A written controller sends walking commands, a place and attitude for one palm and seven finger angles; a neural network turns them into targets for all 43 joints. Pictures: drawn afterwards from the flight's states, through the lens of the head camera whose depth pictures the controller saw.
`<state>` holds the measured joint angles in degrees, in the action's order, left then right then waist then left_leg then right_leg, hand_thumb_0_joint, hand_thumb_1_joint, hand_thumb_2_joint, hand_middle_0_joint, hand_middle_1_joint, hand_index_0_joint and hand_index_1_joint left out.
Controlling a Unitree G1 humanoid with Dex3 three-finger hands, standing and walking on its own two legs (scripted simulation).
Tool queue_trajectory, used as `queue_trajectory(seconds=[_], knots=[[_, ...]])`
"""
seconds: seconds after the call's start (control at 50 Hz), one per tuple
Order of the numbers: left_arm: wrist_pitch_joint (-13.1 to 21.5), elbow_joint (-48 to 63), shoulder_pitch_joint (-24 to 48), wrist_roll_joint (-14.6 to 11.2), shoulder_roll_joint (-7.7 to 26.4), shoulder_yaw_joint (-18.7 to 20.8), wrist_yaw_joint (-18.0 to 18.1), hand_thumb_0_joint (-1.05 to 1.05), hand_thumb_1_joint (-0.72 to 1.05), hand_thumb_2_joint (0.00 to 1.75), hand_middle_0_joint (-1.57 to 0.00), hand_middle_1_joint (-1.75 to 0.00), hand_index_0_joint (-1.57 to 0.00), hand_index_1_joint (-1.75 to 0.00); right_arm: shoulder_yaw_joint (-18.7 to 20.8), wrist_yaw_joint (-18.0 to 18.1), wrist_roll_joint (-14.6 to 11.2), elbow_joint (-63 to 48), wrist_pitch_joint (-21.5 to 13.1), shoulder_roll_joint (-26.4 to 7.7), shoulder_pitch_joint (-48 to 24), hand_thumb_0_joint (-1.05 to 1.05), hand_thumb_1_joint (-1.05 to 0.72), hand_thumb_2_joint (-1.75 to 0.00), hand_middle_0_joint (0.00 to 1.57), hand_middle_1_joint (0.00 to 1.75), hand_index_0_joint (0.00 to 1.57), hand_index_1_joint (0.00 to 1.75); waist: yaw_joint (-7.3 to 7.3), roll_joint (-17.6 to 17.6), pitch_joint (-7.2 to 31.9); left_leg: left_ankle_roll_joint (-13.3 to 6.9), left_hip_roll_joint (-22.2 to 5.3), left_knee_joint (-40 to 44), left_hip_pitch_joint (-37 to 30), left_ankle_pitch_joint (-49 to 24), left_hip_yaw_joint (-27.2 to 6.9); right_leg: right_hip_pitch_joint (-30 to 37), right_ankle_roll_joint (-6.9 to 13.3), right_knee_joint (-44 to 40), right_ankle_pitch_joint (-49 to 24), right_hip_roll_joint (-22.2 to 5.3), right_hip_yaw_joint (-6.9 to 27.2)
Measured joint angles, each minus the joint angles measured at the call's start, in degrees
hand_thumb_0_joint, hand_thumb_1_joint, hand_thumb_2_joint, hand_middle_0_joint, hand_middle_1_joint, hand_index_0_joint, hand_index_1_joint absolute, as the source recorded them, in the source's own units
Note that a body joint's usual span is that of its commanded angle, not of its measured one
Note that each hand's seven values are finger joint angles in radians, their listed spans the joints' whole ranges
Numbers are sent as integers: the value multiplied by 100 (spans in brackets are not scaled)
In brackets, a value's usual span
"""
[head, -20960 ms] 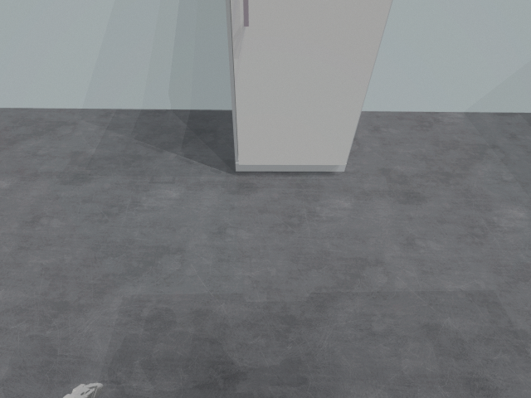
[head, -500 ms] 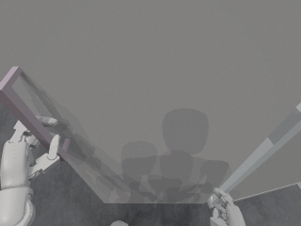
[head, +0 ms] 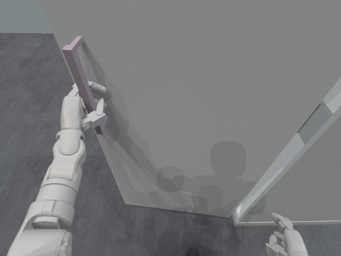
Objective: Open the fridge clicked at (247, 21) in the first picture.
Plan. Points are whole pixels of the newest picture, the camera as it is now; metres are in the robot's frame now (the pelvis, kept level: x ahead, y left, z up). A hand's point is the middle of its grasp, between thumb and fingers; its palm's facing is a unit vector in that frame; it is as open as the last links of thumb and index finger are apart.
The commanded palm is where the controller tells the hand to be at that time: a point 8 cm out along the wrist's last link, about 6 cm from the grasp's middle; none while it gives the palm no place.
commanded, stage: stop walking and hold the door back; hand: left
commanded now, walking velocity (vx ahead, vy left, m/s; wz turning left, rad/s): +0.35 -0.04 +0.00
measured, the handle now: (91, 92) +0.43 +0.22 +0.15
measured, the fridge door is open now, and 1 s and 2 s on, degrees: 82 76 71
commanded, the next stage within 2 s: loosen the grip on the handle in 1.54 s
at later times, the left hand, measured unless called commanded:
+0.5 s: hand (109, 93) +0.46 +0.20 +0.12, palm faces +0.27 -0.95 -0.17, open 5.3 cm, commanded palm +0.42 +0.27 +0.10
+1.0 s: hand (103, 102) +0.43 +0.20 +0.12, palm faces +0.14 -0.96 -0.26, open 5.6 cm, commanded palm +0.41 +0.26 +0.10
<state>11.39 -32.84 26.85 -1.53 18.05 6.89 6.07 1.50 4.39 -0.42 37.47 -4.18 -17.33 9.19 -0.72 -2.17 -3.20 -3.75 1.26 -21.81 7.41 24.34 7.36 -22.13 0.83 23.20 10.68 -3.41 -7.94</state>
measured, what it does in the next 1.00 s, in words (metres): steps on the spot: right foot, then left foot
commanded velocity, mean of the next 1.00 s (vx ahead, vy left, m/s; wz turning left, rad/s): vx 0.06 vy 0.03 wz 0.00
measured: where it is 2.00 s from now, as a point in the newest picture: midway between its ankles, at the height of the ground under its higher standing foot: outside the picture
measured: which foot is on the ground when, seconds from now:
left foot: down 0.00-0.34, up 0.36-0.62, down 0.64-1.00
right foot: down 0.00-0.00, up 0.02-0.30, down 0.32-0.68, up 0.70-0.86, down 0.88-1.00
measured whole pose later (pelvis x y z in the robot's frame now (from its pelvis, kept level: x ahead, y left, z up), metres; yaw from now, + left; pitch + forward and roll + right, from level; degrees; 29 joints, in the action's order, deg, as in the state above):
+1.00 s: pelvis +0.00 +0.02 -0.01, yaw -7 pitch -1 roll -2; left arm 11.2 -29.7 27.5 -1.5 22.8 13.8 1.7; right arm -3.9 4.4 -1.0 38.7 -4.4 -10.9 10.7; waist 0.5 1.7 -7.1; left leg -0.8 -3.9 -33.5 19.4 13.5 5.5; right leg -12.6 0.5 29.7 16.4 0.5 -4.5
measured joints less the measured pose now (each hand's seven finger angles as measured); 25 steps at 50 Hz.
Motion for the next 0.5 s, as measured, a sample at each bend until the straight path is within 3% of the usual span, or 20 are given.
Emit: queue_trajectory(seconds=[0.02,0.06,0.1,0.14,0.2,0.26,0.3,0.32,0.34,0.36,0.42,0.5], knots=[[11,-252,290,1,93,4,-62,0,69,83,-46,-140,-45,-140,7,7,-12,-12,-42,57,-11,1,-91,-89,20,30,20,30,64,-7,-140,-47,-33,25,40,-562,2,-234,-131,642,498,37,92],[-12,-795,782,84,186,51,-146,-1,69,81,-46,-140,-46,-140,-18,24,-60,31,-118,178,96,1,-91,-90,20,30,20,30,187,74,-351,-64,-137,-198,142,-1208,-57,-724,-173,2427,1021,213,354],[8,-1453,1185,166,209,73,-209,-1,68,80,-46,-140,-46,-140,-101,34,-132,181,-102,283,345,1,-91,-90,20,30,20,30,293,221,-341,-53,-227,-278,232,-1193,-185,-1089,-184,3748,979,316,478],[-88,-2026,1585,172,199,64,-265,-2,68,79,-46,-140,-46,-140,-204,61,-186,388,-31,370,636,1,-91,-89,20,30,20,30,303,355,-288,-22,-311,-260,313,-1175,-276,-1238,-210,4290,822,295,522],[-242,-2565,2021,132,274,104,-365,-3,68,78,-46,-140,-46,-140,-350,119,-211,709,60,512,996,1,-91,-89,20,30,20,30,203,437,-283,89,-434,-247,367,-1253,-263,-1070,-248,3913,743,157,539],[-289,-2855,2203,71,466,230,-417,-3,67,78,-46,-140,-47,-140,-429,166,-193,918,62,595,1270,1,-90,-89,20,30,20,30,108,458,-292,261,-565,-461,439,-1125,-130,-504,-277,2610,870,31,486],[-303,-2984,2252,55,667,375,-452,-4,66,79,-46,-140,-47,-141,-459,171,-178,980,26,590,1400,1,-90,-89,20,30,21,30,132,449,-288,380,-648,-828,571,-909,-70,79,-281,1540,908,24,415],[-313,-3031,2284,67,782,457,-465,-3,65,79,-46,-140,-48,-141,-460,155,-180,988,-1,583,1463,1,-90,-89,21,30,21,30,182,390,-256,431,-649,-1123,706,-750,-62,406,-235,1021,869,7,425],[-289,-3030,2300,108,888,591,-449,-3,65,80,-46,-140,-48,-141,-435,129,-180,1005,-11,532,1437,1,-90,-89,21,30,21,30,243,392,-282,405,-684,-1547,898,-567,-97,470,-191,788,242,35,442],[-240,-2996,2267,139,958,798,-421,-3,65,80,-46,-140,-48,-141,-376,117,-183,1041,10,427,1302,1,-90,-89,21,30,21,30,359,492,-407,374,-686,-2143,1117,-255,-298,422,-162,948,29,93,421],[-223,-2990,2142,157,1072,1282,-393,-3,67,81,-46,-140,-47,-141,-175,108,-212,1091,36,139,915,2,-90,-89,21,30,21,30,637,553,-650,415,-441,-3548,1646,195,-708,478,-164,1187,304,111,485],[-156,-3019,2019,135,1105,1714,-501,-3,68,81,-46,-140,-46,-140,-116,120,-194,905,-24,-183,597,2,-91,-89,20,30,20,30,823,392,-677,485,-378,-3669,1944,-43,-665,629,-246,967,264,19,649]])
